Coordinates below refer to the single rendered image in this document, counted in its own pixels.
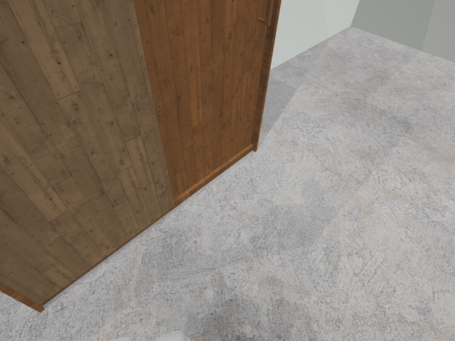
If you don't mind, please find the wardrobe door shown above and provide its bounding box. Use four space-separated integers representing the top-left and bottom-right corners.
133 0 267 199
0 0 174 305

